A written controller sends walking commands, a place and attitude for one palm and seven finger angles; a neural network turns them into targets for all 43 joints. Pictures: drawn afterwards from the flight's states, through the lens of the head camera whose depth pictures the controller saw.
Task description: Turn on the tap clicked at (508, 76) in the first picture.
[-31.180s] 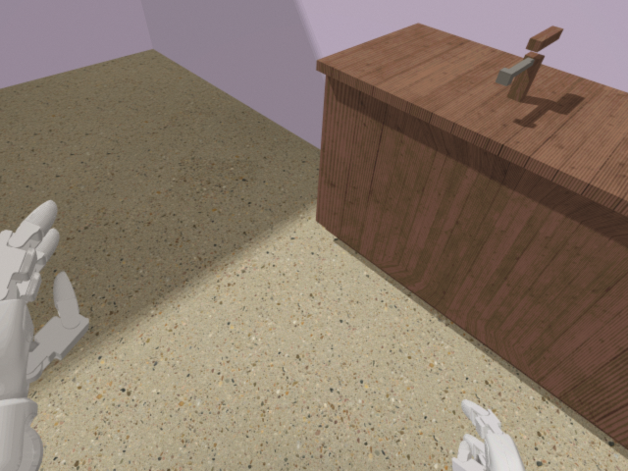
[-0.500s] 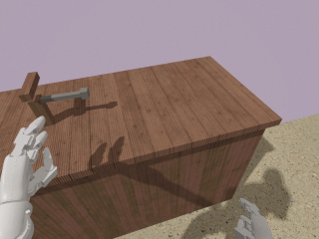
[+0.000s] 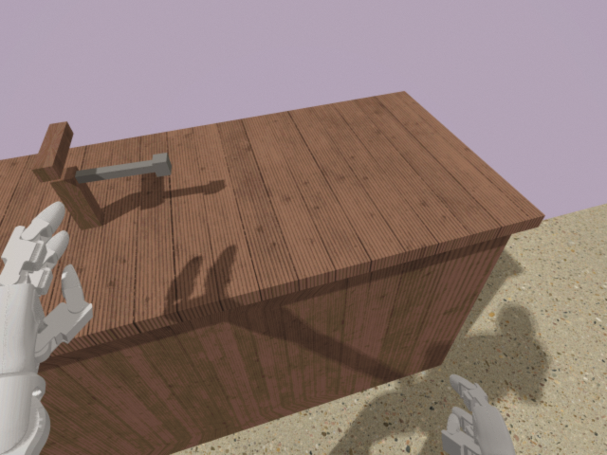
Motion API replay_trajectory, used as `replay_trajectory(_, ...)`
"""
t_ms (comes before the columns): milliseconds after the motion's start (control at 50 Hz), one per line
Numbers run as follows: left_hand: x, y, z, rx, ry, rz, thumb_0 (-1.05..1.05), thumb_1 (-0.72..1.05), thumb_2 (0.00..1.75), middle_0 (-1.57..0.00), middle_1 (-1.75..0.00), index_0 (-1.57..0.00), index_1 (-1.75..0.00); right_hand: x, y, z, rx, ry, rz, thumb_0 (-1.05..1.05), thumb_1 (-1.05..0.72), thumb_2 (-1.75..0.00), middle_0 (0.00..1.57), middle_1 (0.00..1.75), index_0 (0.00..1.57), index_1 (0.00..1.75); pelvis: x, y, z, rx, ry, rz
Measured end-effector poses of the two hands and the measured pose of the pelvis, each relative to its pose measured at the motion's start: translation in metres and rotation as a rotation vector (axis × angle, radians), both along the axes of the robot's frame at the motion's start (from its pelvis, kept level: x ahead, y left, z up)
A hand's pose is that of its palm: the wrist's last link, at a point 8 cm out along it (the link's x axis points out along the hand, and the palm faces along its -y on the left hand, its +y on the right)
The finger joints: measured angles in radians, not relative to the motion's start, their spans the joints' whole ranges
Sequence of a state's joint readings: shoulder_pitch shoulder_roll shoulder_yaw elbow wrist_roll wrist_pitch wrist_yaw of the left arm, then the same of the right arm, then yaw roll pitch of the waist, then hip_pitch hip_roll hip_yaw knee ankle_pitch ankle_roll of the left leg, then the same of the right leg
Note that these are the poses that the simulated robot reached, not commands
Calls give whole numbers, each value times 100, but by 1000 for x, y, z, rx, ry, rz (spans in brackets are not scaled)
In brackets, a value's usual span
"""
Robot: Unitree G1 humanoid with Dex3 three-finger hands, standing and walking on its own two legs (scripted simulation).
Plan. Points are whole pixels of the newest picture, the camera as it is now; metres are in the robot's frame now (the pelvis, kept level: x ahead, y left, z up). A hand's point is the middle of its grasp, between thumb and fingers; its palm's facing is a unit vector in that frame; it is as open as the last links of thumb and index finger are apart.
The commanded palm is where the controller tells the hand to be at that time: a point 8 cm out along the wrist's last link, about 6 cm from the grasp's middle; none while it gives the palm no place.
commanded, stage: step back with the hand held close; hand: left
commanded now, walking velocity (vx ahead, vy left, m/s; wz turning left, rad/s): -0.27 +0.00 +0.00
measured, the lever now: (162, 164) +0.53 +0.30 +0.11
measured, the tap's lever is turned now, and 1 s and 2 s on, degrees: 86 86 86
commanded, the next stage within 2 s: stop stepping back and stand still in 1.10 s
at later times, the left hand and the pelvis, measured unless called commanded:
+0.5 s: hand (35, 374) +0.15 +0.27 +0.14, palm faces +0.40 -0.82 -0.40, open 7.4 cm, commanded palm +0.09 +0.31 +0.17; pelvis -0.07 +0.03 -0.01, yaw +0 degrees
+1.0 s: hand out of the picture +0.06 +0.29 +0.16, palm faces +0.45 -0.80 -0.38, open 7.4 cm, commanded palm -0.02 +0.33 +0.17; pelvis -0.15 +0.04 -0.03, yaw +4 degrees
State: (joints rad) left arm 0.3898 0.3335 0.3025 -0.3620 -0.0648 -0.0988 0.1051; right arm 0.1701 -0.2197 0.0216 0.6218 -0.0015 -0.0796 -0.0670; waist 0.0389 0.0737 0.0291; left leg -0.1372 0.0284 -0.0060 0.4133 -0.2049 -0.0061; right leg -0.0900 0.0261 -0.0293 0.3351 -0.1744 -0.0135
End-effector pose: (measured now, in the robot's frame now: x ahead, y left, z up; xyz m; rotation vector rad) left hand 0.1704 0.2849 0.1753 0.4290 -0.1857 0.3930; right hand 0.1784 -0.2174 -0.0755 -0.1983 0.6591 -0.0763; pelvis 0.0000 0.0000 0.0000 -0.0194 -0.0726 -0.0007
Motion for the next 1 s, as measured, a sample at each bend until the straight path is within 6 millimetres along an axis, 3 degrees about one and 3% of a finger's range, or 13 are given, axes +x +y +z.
replay_trajectory(120, -1, 2, -11, 18, 74, -32, 2, 89, 90, -21, -31, -21, -30, -14, -5, -4, -18, 46, -59, 1, -90, -90, 21, 30, 20, 30, -9, 11, -1, 4, 50, -15)
replay_trajectory(260, -19, 9, -16, 32, 94, -58, 2, 89, 90, -22, -31, -22, -30, -36, -2, -4, -36, 66, -105, 1, -90, -90, 21, 30, 20, 30, -24, 20, -4, 11, 57, -20)
replay_trajectory(420, -47, 23, -12, 40, 16, -22, 2, 89, 90, -21, -31, -22, -30, -62, 9, -3, -42, 49, -93, 1, -90, -90, 21, 30, 20, 30, -53, 27, -9, 0, 52, -15)
replay_trajectory(720, -107, 30, -10, 77, -70, 19, 2, 89, 90, -21, -31, -22, -30, -113, 18, -16, -57, 66, -52, 1, -90, -90, 21, 30, 20, 30, -99, 30, -19, -18, 39, 25)
replay_trajectory(920, -131, 35, -10, 68, -145, -34, 2, 89, 90, -21, -31, -21, -30, -149, 23, -20, -86, 55, -73, 1, -90, -90, 21, 30, 20, 30, -138, 41, -29, -35, 30, 27)
replay_trajectory(1000, -153, 42, 1, 102, -154, -14, 2, 89, 90, -22, -31, -22, -30, -168, 31, -22, -61, 60, -62, 1, -90, -90, 21, 30, 20, 30, -154, 36, -27, -61, 41, 72)
